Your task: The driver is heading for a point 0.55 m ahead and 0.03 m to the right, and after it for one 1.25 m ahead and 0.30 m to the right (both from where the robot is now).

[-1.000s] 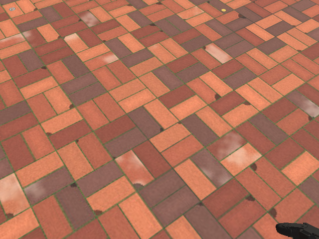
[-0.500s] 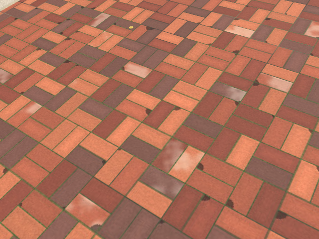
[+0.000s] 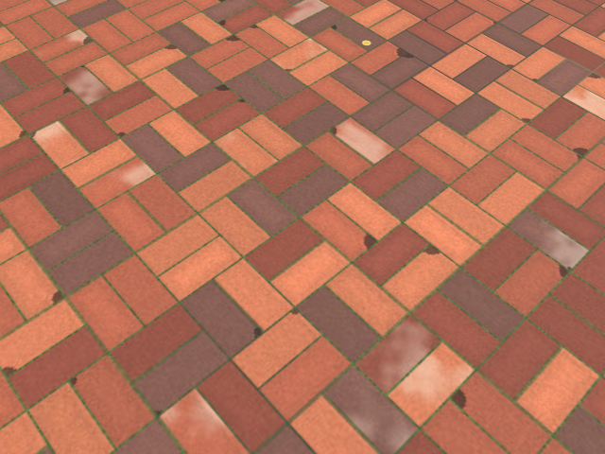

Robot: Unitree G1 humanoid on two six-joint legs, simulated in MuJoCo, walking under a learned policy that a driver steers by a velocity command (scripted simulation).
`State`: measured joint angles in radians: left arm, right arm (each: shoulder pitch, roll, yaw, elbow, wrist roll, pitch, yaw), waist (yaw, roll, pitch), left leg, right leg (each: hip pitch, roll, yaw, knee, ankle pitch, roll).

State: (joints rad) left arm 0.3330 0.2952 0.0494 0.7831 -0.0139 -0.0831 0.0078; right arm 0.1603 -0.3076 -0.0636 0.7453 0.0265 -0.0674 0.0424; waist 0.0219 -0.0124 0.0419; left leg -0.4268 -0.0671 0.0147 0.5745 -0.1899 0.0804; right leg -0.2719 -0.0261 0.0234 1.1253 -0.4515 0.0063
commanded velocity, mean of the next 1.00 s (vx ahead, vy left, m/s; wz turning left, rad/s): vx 0.49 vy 0.00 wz -0.13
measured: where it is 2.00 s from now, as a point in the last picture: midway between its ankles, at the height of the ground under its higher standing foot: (389, 228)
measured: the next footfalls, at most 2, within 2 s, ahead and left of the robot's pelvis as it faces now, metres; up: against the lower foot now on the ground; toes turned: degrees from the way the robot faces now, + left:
right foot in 0.40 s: +0.45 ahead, -0.08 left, +0.00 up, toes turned +7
left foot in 0.90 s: +0.72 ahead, +0.12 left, +0.00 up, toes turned -13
